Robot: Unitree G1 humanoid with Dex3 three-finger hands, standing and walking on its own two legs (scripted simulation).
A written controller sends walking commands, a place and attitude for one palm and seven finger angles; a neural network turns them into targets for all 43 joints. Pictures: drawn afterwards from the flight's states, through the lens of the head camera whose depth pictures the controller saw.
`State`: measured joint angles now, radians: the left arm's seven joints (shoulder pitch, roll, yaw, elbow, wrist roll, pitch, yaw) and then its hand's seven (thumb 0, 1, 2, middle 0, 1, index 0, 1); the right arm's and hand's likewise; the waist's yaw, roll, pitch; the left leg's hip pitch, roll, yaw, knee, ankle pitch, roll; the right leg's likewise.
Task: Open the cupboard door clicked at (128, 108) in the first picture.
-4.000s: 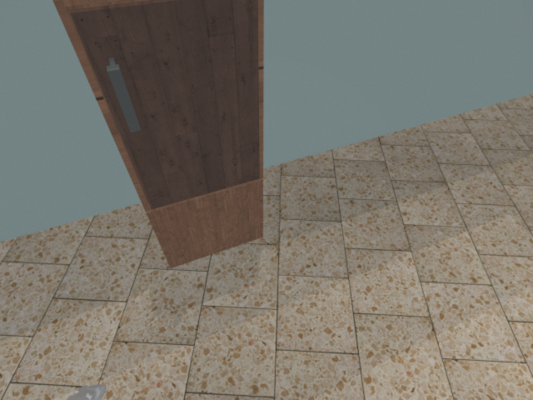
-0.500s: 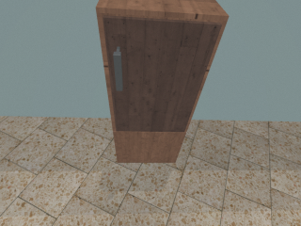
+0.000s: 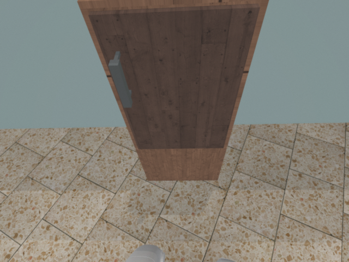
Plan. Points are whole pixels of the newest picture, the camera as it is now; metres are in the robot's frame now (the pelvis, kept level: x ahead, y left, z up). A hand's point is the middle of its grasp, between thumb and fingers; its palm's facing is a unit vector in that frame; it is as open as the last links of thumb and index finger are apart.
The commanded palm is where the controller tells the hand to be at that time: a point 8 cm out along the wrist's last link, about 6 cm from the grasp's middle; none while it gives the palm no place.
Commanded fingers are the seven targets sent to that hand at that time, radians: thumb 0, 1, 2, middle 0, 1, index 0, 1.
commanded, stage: come to a stop and stand still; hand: left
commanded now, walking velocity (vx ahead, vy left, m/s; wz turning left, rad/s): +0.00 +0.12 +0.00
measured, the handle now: (123, 80) +0.55 +0.19 +0.08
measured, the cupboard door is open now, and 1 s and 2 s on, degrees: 0 0 0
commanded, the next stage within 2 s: look again from close up in 0.74 s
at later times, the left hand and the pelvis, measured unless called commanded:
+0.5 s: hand out of the picture -0.02 +0.24 -0.17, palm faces +0.04 -0.97 -0.22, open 7.4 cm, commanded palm none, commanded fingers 0.00 0.90 0.90 -0.20 -0.30 -0.20 -0.30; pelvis -0.03 +0.05 +0.01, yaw +0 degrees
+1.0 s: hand out of the picture -0.05 +0.23 -0.17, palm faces -0.01 -0.98 -0.20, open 7.4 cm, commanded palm none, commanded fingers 0.00 0.90 0.90 -0.20 -0.30 -0.20 -0.30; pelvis -0.05 +0.06 +0.01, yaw +0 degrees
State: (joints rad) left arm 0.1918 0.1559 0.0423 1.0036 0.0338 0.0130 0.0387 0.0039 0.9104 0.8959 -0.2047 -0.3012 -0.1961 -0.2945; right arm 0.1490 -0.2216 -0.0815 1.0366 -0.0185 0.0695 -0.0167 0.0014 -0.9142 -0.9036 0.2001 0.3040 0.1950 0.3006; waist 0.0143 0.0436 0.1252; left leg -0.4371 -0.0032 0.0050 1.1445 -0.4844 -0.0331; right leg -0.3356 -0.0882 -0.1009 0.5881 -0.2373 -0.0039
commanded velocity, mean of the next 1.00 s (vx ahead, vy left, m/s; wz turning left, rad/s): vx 0.00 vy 0.00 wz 0.00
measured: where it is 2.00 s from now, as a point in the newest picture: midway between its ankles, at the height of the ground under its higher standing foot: outside the picture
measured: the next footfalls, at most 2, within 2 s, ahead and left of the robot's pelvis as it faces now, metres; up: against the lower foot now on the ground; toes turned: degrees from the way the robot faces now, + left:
left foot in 0.22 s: +0.00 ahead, +0.16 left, +0.00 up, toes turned +3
right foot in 0.50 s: -0.02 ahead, -0.06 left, +0.00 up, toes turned -3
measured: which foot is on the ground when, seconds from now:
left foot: up 0.00-0.20, down 0.22-1.00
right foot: down 0.00-0.24, up 0.26-0.48, down 0.50-1.00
